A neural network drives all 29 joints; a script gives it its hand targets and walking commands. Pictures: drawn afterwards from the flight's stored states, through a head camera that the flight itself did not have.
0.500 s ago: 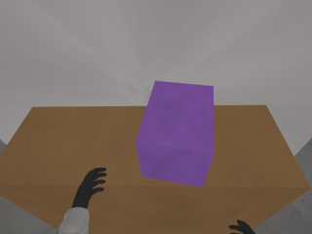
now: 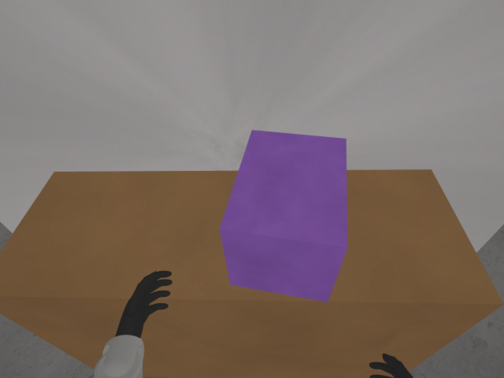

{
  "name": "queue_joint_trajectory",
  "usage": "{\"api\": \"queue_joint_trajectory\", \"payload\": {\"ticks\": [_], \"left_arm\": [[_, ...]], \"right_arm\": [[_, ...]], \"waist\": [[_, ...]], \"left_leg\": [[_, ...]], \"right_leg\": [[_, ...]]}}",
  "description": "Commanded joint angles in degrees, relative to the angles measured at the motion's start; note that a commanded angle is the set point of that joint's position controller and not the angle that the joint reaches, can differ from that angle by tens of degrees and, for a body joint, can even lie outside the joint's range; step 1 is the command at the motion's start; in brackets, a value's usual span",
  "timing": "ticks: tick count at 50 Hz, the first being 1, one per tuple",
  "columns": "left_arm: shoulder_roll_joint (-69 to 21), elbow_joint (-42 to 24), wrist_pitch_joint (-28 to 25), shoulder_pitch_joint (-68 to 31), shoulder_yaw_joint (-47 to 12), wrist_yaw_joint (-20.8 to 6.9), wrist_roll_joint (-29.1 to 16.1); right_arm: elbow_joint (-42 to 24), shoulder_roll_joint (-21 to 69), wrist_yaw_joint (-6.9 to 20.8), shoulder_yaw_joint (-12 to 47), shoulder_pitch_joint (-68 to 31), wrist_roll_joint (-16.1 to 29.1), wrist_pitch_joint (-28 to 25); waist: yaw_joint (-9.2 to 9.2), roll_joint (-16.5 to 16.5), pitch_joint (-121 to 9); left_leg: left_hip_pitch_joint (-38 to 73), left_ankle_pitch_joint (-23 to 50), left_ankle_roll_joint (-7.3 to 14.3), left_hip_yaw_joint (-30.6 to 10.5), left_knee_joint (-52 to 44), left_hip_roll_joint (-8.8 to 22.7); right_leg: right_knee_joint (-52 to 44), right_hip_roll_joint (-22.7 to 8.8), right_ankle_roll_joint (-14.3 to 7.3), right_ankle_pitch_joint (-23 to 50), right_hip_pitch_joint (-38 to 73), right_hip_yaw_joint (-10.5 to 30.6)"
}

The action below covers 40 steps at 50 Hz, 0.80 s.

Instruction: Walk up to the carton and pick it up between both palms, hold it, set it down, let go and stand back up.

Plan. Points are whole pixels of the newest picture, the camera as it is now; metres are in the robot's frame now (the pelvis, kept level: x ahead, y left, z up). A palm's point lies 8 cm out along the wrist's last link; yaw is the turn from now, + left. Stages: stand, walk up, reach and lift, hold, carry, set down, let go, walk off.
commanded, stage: stand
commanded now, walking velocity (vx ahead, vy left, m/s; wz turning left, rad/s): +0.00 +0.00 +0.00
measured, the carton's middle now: (288, 211) +0.41 -0.04 +0.02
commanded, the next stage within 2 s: none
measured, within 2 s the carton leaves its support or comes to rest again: neither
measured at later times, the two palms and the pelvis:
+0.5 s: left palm (133, 326) +0.22 +0.21 -0.01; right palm out of the picture +0.13 -0.22 -0.11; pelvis +0.00 +0.00 +0.00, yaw +0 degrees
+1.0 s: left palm (132, 335) +0.21 +0.21 -0.01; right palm out of the picture +0.12 -0.23 -0.12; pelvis +0.00 -0.01 +0.00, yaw +0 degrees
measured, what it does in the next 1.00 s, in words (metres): stands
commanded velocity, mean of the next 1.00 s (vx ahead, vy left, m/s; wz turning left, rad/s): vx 0.00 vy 0.00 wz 0.00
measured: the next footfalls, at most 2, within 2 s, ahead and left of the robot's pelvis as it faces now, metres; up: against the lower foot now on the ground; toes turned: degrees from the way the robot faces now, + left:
none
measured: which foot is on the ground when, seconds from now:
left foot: down 0.00-1.00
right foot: down 0.00-1.00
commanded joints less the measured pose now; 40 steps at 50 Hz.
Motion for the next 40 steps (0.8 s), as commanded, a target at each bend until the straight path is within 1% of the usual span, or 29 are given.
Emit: {"api": "queue_joint_trajectory", "payload": {"ticks": [1, 29, 30, 31, 32, 33, 34, 35, 36, 37, 38, 39, 40], "left_arm": [[5.9, 4.86, 5.16, 7.52, 2.33, 0.4, 0.85], [5.77, 4.86, 5.16, 7.86, 2.34, 0.4, 0.82], [7.34, 4.45, 4.9, 8.18, 3.21, 0.29, 0.38], [6.61, 5.01, 5.14, 10.98, 3.12, 0.23, 0.05], [6.36, 4.8, 5.19, 9.76, 3.24, 0.18, 0.19], [5.2, 4.56, 5.44, 10.34, 3.0, -0.04, 0.08], [6.24, 4.29, 5.19, 11.57, 2.99, -0.13, 0.2], [5.66, 4.08, 5.16, 9.98, 3.09, -0.17, 0.12], [5.71, 3.61, 5.51, 8.83, 3.19, -0.24, 0.48], [6.26, 3.33, 5.25, 9.27, 3.23, -0.36, 0.17], [6.97, 3.84, 5.15, 10.66, 3.59, -0.25, 0.17], [6.49, 3.72, 5.15, 11.15, 3.0, -0.33, 0.03], [5.1, 3.46, 5.21, 9.94, 3.08, -0.52, 0.14]], "right_arm": [[-5.7, -5.63, -0.16, -1.3, -2.74, 0.02, -1.42], [-5.3, -5.58, -0.05, -1.29, -3.23, 0.03, -1.5], [-4.99, -5.54, 0.05, -1.15, -1.87, 0.27, -1.61], [-3.83, -5.59, -0.07, -0.77, -0.7, 0.2, -1.61], [-3.83, -5.3, -0.16, -0.82, -1.82, 0.13, -1.67], [-3.69, -5.7, -0.22, -0.87, -1.38, -0.1, -1.56], [-3.76, -6.98, -0.51, -1.26, -3.11, -0.25, -1.75], [-4.11, -5.72, -0.3, -0.66, -2.94, 0.1, -1.36], [-4.2, -6.01, -0.1, -1.0, -2.6, -0.1, -1.32], [-4.54, -5.71, -0.27, -0.64, -3.48, 0.11, -1.22], [-4.3, -5.76, -0.42, -0.8, -2.86, 0.04, -1.16], [-4.5, -5.93, -0.48, -0.78, -4.37, 0.05, -1.16], [-4.74, -5.58, -0.28, -0.94, -3.87, 0.2, -1.1]], "waist": [[1.15, -4.68, 0.45], [1.11, -4.72, 0.57], [0.06, -5.75, -0.01], [1.27, -5.96, 0.62], [1.16, -5.03, 1.17], [1.2, -4.85, 0.25], [1.99, -1.54, -0.17], [1.2, -3.49, 1.83], [0.73, -2.21, 2.19], [0.86, -3.35, 2.34], [1.43, -5.78, 1.18], [1.62, -5.14, 2.95], [1.52, -4.18, 3.76]], "left_leg": [[-2.47, 12.44, 0.57, 4.22, -1.14, -0.42], [-2.34, 12.78, 0.67, 4.68, -1.35, -0.28], [-3.34, 15.22, 1.1, 5.51, -2.26, -0.14], [-3.78, 18.61, 1.34, 5.39, -2.11, -0.17], [-4.58, 17.37, 1.56, 5.27, -1.64, 0.12], [-3.77, 17.83, 1.93, 5.12, -1.85, -0.01], [-2.99, 20.2, 2.09, 5.1, -1.68, 0.26], [-3.71, 16.51, 1.59, 5.83, -1.85, -0.04], [-3.63, 14.58, 1.77, 5.7, -1.75, -0.09], [-3.94, 16.89, 1.23, 5.87, -1.75, -0.42], [-4.39, 17.07, 1.64, 5.69, -1.35, 0.02], [-4.73, 15.97, 1.31, 5.62, -1.14, -0.3], [-3.75, 14.97, 0.85, 6.96, -0.8, -0.89]], "right_leg": [[-10.4, -9.78, 1.31, 26.35, 1.9, 6.47], [-10.61, -10.0, 1.44, 25.64, 1.92, 6.03], [-7.49, -7.96, 2.58, 22.48, 5.66, 4.84], [-6.61, -7.37, 3.07, 25.82, 5.97, 4.88], [-7.27, -7.32, 2.99, 23.13, 5.57, 5.01], [-6.62, -7.2, 2.9, 23.46, 6.45, 5.01], [-6.04, -7.78, 2.94, 26.87, 6.82, 5.7], [-7.5, -7.88, 2.19, 20.26, 4.05, 5.76], [-8.99, -8.34, 1.96, 14.35, 3.42, 6.04], [-8.22, -7.66, 2.45, 18.2, 3.34, 5.68], [-7.74, -7.23, 2.59, 21.02, 5.24, 5.92], [-7.84, -7.46, 2.82, 21.35, 3.73, 5.85], [-8.85, -8.45, 2.29, 19.09, 2.13, 6.19]]}}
